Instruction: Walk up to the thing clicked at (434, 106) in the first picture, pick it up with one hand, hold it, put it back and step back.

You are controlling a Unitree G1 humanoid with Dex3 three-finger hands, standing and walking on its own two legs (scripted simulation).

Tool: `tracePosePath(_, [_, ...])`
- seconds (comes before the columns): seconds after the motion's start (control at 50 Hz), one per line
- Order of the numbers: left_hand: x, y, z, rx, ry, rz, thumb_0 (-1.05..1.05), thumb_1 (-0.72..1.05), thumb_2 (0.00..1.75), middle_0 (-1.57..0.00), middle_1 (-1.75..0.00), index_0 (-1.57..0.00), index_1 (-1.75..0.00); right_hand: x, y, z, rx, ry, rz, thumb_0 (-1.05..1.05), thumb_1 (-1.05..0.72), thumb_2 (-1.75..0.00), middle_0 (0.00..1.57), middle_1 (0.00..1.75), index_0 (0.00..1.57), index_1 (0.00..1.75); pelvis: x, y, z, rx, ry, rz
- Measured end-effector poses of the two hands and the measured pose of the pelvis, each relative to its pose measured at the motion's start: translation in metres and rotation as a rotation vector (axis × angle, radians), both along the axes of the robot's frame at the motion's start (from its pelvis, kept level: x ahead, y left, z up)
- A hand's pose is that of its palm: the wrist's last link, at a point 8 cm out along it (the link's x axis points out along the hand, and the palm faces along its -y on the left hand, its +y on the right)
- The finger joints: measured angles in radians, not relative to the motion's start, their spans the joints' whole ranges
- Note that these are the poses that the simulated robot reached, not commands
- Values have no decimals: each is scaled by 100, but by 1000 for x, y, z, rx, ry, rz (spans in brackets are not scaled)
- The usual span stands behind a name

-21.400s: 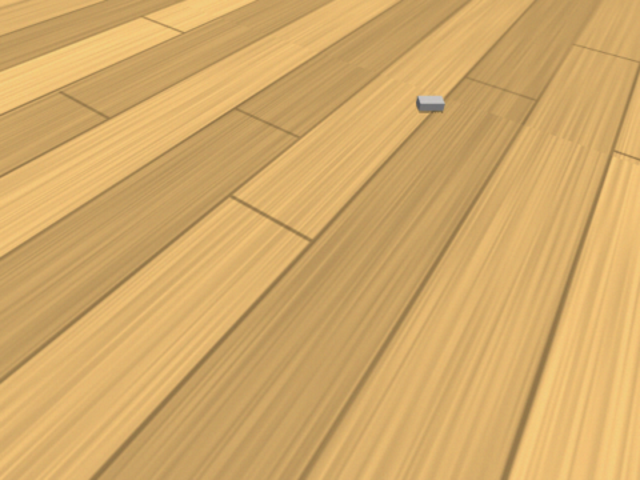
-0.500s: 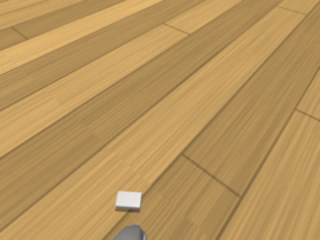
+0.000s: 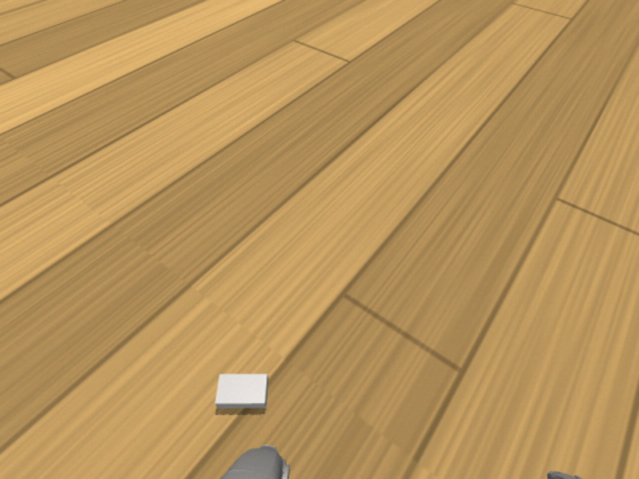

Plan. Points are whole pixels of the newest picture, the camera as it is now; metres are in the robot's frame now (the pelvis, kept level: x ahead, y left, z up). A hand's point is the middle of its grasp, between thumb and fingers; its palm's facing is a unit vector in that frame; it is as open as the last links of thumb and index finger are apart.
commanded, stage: walk up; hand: left
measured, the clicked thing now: (242, 390) +0.43 +0.25 -0.73
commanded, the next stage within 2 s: stand in 1.50 s
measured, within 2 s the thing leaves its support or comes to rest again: neither
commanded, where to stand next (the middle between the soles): +0.07 -0.01 m, yaw +3 degrees
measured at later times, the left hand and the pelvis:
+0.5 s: hand out of the picture +0.10 +0.27 -0.11, palm faces +0.04 -0.86 -0.51, open 7.4 cm; pelvis +0.01 -0.02 +0.00, yaw +4 degrees
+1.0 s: hand out of the picture +0.04 +0.27 -0.15, palm faces +0.08 -0.94 -0.33, open 7.4 cm; pelvis +0.02 +0.01 +0.01, yaw +5 degrees
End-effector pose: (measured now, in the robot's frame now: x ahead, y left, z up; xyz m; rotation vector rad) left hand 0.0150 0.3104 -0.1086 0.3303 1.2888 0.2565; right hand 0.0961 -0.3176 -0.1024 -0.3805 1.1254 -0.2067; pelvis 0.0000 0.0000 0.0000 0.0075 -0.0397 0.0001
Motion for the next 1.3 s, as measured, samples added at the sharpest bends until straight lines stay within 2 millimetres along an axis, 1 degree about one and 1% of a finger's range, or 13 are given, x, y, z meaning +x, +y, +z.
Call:
tracePosePath(0.06, [0, 0, 2, -6, -7, 2, 1, 91, 89, -20, -30, -20, -30, -17, -1, -2, 1, 56, 3, 1, -91, -90, 21, 30, 21, 30, 5, 1, 2, -1, 5, 22])
tracePosePath(0.14, [12, 5, -1, -12, -39, -6, 1, 91, 89, -20, -30, -20, -30, -30, 7, -4, 16, 90, 15, 1, -91, -90, 21, 30, 21, 30, 8, 3, 0, 33, -4, 31])
tracePosePath(0.22, [36, 4, 8, 0, -68, -47, 1, 91, 89, -20, -30, -20, -30, -39, 7, 2, 46, 64, 8, 1, -90, -90, 21, 30, 21, 30, 13, -3, 5, 14, -6, 34])
tracePosePath(0.32, [70, -3, 24, 45, -163, -87, 1, 91, 89, -20, -30, -20, -30, -44, -11, -2, 51, 93, -13, 1, -90, -90, 21, 30, 21, 30, 21, -18, 6, -2, -10, 42])
tracePosePath(0.42, [79, -9, 30, 119, -202, -74, 1, 91, 89, -20, -30, -20, -30, -26, -25, -22, 49, 123, -20, 1, -90, -90, 21, 30, 21, 30, 17, -26, -4, -8, -18, 62])
tracePosePath(0.5, [74, -5, 40, 149, -208, -57, 1, 91, 89, -21, -30, -20, -30, -12, -24, -26, 59, 105, 8, 1, -91, -90, 21, 30, 21, 30, 10, -21, -2, -6, -15, 78])
tracePosePath(0.58, [64, 6, 43, 153, -226, -36, 1, 90, 89, -21, -30, -20, -30, -9, -15, -27, 63, 117, 41, 0, -91, -90, 20, 30, 20, 30, 9, -13, -1, -3, -12, 98])
tracePosePath(0.72, [35, 30, 12, 83, -161, 45, 1, 91, 89, -20, -30, -20, -30, -8, 15, -18, 28, 110, 81, 0, -91, -90, 21, 30, 21, 30, 10, 7, -8, 21, -17, 100])
tracePosePath(0.8, [21, 28, 1, 40, -91, 68, 1, 91, 89, -20, -30, -20, -30, 1, 28, -9, 32, 81, 88, 1, -91, -90, 21, 30, 21, 30, 13, 9, -3, 1, -11, 102])
tracePosePath(0.94, [10, 10, -8, -26, -32, 70, 1, 91, 89, -20, -30, -20, -30, 32, 40, -3, 46, 26, 102, 1, -90, -90, 21, 30, 21, 30, 20, 11, 2, -13, -11, 95])
tracePosePath(1.02, [19, 4, -7, -55, -28, 70, 1, 91, 89, -20, -30, -20, -30, 47, 44, 2, 49, 4, 111, 0, -90, -90, 21, 30, 21, 30, 26, 14, 7, -6, -1, 87])
tracePosePath(1.14, [45, 4, -1, -58, -69, 55, 1, 91, 89, -20, -30, -20, -30, 64, 46, 8, 49, -21, 104, 0, -90, -90, 21, 30, 21, 30, 32, 14, 12, -8, -2, 79])
tracePosePath(1.3, [81, 9, 10, -37, -115, 17, 1, 91, 89, -20, -30, -20, -30, 65, 41, 13, 47, -22, 67, 0, -90, -90, 21, 30, 21, 30, 35, 14, 17, -5, -7, 64])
